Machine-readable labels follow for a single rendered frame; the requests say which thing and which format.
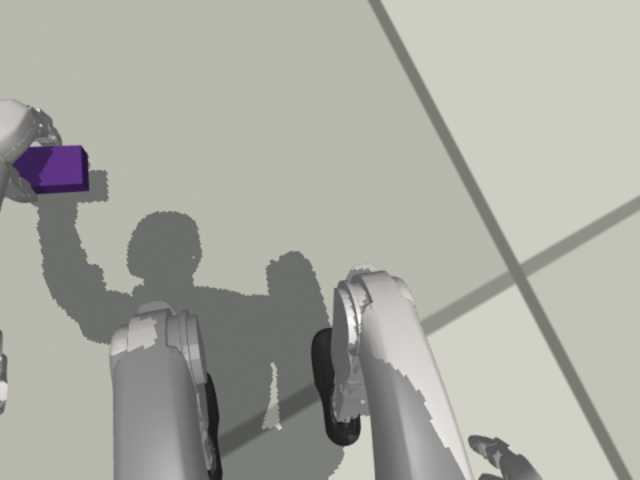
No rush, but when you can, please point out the left robot foot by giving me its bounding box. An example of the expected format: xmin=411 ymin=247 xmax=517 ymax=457
xmin=205 ymin=372 xmax=222 ymax=480

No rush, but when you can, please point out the small box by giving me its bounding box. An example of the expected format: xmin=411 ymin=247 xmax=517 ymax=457
xmin=12 ymin=145 xmax=89 ymax=194

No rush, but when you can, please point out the right robot hand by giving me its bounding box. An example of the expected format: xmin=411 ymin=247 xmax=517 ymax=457
xmin=468 ymin=435 xmax=543 ymax=480

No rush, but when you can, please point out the left robot hand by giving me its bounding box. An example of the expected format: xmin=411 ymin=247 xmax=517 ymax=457
xmin=0 ymin=99 xmax=62 ymax=203

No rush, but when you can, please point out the right robot foot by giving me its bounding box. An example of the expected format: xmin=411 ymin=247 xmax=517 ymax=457
xmin=311 ymin=328 xmax=361 ymax=446

